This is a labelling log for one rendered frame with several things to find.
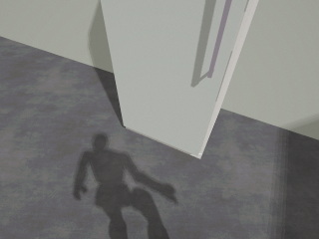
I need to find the fridge door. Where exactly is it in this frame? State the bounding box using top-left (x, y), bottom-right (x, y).
top-left (101, 0), bottom-right (247, 156)

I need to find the handle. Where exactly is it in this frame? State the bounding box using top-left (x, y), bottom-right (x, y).
top-left (207, 0), bottom-right (232, 78)

